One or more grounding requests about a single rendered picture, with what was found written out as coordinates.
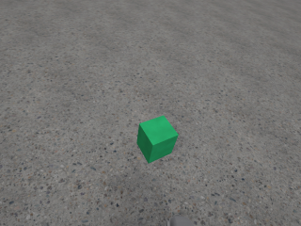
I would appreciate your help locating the robot right thigh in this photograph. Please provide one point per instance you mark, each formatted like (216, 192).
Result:
(179, 221)

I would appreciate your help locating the carton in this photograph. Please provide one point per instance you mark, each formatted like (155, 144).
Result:
(156, 138)

